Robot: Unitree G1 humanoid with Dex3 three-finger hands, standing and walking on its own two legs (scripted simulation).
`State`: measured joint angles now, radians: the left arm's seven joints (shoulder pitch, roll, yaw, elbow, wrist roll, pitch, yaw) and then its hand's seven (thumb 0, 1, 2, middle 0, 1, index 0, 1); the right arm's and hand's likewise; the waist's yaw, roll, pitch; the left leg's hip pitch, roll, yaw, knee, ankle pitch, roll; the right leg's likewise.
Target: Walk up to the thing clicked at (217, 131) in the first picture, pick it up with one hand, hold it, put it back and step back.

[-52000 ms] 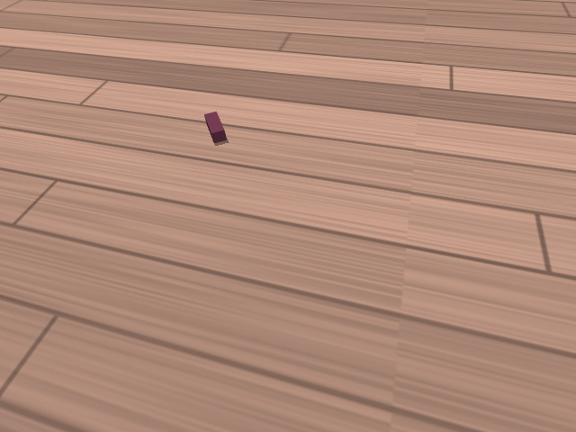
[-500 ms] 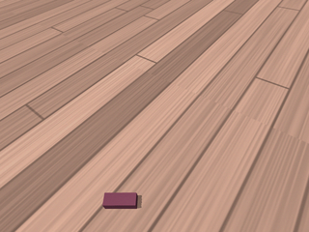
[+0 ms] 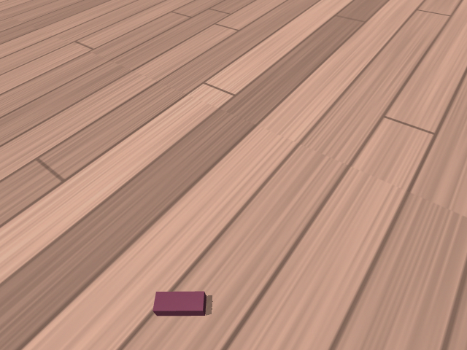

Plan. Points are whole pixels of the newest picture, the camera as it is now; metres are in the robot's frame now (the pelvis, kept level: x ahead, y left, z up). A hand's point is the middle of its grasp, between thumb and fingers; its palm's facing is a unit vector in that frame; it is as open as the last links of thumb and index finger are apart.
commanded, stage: stand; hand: left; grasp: from above
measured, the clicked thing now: (180, 303) +0.42 +0.30 -0.75
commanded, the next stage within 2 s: step back in 0.26 s
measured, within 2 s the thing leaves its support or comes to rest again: neither
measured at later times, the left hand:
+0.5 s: hand out of the picture +0.08 +0.29 -0.17, palm faces -0.01 -0.92 -0.38, open 7.4 cm
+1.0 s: hand out of the picture -0.03 +0.29 -0.17, palm faces -0.09 -0.91 -0.40, open 7.4 cm
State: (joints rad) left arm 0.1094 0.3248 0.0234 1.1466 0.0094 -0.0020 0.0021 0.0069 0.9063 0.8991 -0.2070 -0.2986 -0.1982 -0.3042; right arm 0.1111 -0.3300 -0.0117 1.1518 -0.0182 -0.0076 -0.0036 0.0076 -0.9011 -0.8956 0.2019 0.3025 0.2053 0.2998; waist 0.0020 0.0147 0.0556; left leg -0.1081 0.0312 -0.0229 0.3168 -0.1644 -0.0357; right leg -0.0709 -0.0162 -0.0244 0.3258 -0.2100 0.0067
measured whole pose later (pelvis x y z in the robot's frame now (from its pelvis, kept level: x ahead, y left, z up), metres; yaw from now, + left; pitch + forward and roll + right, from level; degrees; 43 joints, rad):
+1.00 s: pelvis -0.15 +0.03 -0.03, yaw -5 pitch -3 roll -1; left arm 0.16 0.37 0.08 0.89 0.02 0.04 -0.01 0.01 0.91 0.90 -0.21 -0.30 -0.20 -0.30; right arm 0.10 -0.38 -0.05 0.86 -0.02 0.05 -0.01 0.01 -0.90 -0.90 0.21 0.30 0.21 0.30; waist -0.01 0.05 0.19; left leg -0.44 0.04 0.01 0.72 -0.28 0.01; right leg -0.24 0.04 0.02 0.67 -0.39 -0.02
